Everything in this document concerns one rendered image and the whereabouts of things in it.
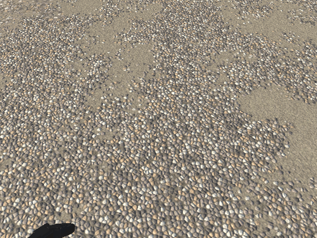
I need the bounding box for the left robot hand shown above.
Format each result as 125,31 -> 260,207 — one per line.
28,223 -> 75,238

